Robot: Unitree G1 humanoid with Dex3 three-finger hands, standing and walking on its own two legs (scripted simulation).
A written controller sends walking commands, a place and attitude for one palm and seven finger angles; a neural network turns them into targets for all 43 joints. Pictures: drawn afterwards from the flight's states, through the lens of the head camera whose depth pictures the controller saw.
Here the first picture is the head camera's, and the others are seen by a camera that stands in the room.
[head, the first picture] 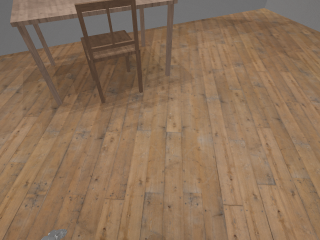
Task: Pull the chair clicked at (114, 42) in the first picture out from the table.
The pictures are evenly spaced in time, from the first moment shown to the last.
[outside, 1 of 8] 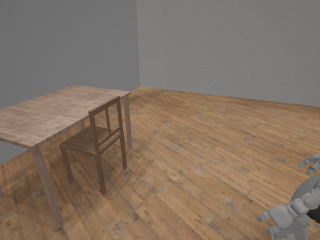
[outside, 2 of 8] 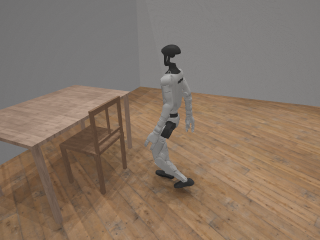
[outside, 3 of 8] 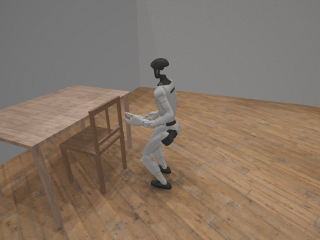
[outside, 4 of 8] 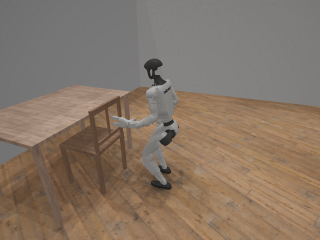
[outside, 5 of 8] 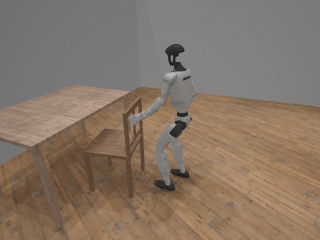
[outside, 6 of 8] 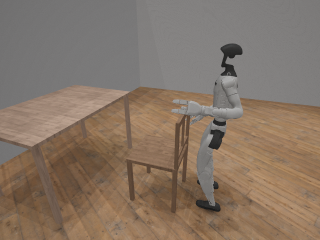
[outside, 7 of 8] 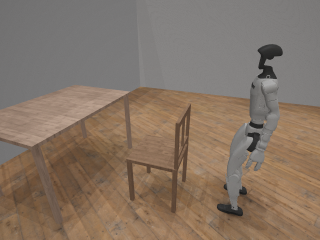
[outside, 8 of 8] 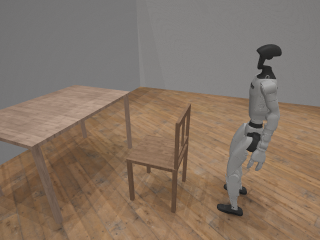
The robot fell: no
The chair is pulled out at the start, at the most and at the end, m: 0.00 0.66 0.66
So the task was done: yes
